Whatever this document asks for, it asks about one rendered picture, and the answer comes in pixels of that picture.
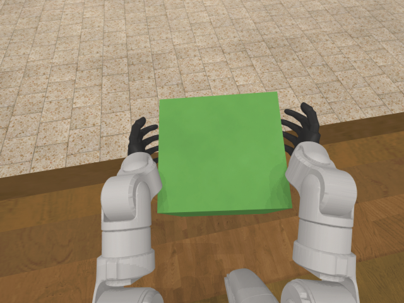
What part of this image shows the robot left upper arm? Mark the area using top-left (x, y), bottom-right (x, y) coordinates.
top-left (97, 287), bottom-right (164, 303)

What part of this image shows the robot right hand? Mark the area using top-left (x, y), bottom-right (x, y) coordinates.
top-left (281, 102), bottom-right (321, 156)

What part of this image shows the robot right upper arm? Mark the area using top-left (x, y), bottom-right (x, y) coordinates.
top-left (281, 279), bottom-right (356, 303)

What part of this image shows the carton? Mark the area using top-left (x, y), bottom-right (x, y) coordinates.
top-left (157, 92), bottom-right (292, 217)

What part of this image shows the robot left forearm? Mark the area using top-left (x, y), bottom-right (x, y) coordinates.
top-left (92, 152), bottom-right (162, 303)

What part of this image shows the robot left hand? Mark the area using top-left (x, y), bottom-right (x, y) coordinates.
top-left (128, 117), bottom-right (159, 163)

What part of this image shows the robot right forearm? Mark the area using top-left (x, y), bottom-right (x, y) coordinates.
top-left (285, 141), bottom-right (360, 303)

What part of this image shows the right robot thigh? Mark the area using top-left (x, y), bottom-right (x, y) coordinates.
top-left (224, 268), bottom-right (279, 303)

